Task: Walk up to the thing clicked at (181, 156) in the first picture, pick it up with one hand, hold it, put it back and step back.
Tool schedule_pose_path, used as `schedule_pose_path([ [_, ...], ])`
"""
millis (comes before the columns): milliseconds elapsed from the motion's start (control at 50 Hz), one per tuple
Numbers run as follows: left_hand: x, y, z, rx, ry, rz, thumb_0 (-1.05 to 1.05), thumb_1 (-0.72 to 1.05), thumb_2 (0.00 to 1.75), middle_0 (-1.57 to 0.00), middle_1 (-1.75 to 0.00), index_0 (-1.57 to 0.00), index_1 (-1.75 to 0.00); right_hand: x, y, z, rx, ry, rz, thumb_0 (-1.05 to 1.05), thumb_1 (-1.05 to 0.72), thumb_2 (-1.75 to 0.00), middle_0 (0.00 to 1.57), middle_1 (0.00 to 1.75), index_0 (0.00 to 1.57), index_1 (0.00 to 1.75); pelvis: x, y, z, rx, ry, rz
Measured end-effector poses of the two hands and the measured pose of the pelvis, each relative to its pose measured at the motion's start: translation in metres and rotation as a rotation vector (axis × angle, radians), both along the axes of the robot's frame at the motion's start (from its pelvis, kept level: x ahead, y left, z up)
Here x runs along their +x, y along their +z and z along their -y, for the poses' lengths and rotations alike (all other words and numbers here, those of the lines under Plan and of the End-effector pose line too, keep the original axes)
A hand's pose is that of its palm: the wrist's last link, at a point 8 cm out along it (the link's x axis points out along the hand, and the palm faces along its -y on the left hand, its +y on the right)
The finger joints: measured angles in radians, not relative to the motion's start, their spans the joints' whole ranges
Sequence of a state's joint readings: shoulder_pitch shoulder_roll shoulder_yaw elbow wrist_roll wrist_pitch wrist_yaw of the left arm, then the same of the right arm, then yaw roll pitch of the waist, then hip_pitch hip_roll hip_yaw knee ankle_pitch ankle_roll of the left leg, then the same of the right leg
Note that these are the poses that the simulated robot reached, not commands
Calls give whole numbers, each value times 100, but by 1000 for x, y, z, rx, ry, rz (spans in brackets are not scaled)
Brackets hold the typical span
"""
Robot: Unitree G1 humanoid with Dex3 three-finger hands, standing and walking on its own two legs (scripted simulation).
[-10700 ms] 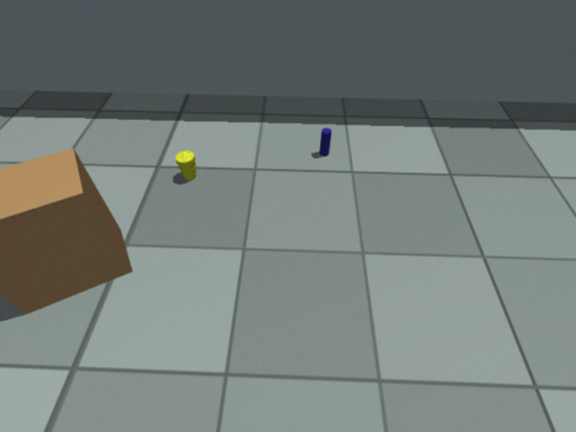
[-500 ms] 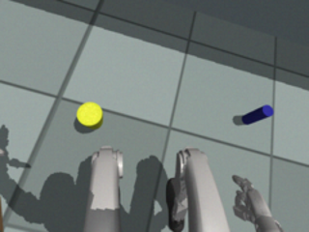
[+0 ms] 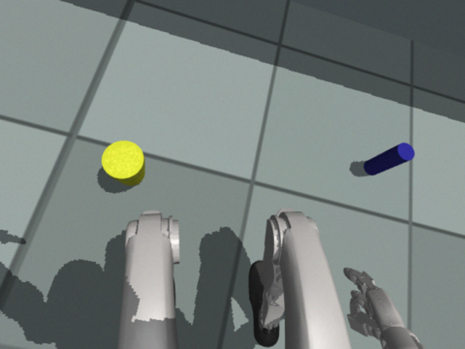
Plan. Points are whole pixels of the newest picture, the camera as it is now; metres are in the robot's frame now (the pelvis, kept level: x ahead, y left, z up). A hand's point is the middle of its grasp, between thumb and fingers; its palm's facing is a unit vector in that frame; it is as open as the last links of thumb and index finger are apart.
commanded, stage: go down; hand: left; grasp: from the side
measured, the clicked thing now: (128, 167) +0.47 +0.24 -0.32
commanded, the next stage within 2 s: approach in 0.30 s
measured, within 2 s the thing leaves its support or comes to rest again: neither
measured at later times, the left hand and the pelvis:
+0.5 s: hand out of the picture +0.38 +0.42 -0.02, palm faces +0.22 -0.97 -0.06, open 17.5 cm; pelvis +0.00 +0.00 -0.02, yaw -1 degrees
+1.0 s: hand (70, 173) +0.42 +0.33 -0.22, palm faces +0.13 -0.99 +0.05, open 17.6 cm; pelvis -0.01 +0.01 -0.09, yaw -6 degrees
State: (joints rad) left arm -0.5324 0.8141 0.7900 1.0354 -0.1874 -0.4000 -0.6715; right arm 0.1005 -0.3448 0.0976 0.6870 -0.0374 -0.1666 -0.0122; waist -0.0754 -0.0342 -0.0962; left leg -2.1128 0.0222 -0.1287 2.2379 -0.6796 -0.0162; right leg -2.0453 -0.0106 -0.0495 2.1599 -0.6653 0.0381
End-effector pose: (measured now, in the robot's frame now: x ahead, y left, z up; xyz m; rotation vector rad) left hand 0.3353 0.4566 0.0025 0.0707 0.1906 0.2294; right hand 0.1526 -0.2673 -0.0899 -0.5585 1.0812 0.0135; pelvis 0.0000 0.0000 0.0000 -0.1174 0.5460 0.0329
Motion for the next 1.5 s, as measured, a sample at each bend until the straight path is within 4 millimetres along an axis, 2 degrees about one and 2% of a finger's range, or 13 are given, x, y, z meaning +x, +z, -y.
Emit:
schedule_pose_path([
  [240, 7, -7, -4, -9, -7, 24, -1, -53, 9, -4, -8, -3, -8, -6, -7, 3, -14, 1, -8, 0, -92, -90, 21, 30, 20, 30, -1, -12, 0, -7, -4, 8],
  [460, 10, -13, -11, -9, -10, 45, -1, -53, 9, -5, -8, -3, -9, -3, -8, 0, -28, 14, -16, 0, -92, -90, 21, 30, 20, 30, 1, -16, -3, -17, -4, 5],
  [560, 13, -24, -12, -32, -2, 76, -1, -57, 6, -6, -9, -4, -10, 0, -11, 0, -33, 36, -13, 0, -92, -90, 21, 30, 20, 30, 1, -22, -4, -21, -6, 12],
  [660, 19, -58, -2, -70, -8, 103, -1, -59, 4, -7, -9, -5, -10, 0, -17, 0, -53, 81, -20, 0, -92, -90, 21, 30, 20, 30, -1, -35, -3, -30, -16, 36],
  [860, 38, -174, 42, -149, -36, 56, -2, -60, 3, -7, -9, -6, -10, -6, -30, -2, -145, 181, -100, 0, -91, -90, 21, 30, 20, 30, -5, -70, -6, -70, -45, 123],
  [1020, 54, -228, 77, -133, -92, 57, -2, -60, 5, -7, -10, -5, -11, -14, -36, -8, -215, 246, -185, 0, -92, -90, 21, 30, 20, 30, -6, -88, -10, -109, -61, 189],
  [1200, 63, -260, 119, -147, -89, 58, -2, -61, 3, -7, -10, -6, -10, -22, -39, -15, -246, 308, -233, 0, -94, -91, 21, 30, 20, 30, -9, -98, -16, -151, -78, 251],
  [1320, 65, -269, 131, -143, -18, 101, -2, -61, 2, -7, -9, -7, -9, -29, -35, -19, -272, 337, -260, 0, -95, -91, 21, 30, 20, 30, -12, -103, -18, -172, -87, 292],
  [1500, 63, -277, 150, -102, -82, 95, -2, -57, 4, -5, -8, -5, -7, -41, -33, -23, -299, 354, -308, 0, -94, -90, 21, 30, 20, 30, -17, -106, -23, -195, -93, 321],
])
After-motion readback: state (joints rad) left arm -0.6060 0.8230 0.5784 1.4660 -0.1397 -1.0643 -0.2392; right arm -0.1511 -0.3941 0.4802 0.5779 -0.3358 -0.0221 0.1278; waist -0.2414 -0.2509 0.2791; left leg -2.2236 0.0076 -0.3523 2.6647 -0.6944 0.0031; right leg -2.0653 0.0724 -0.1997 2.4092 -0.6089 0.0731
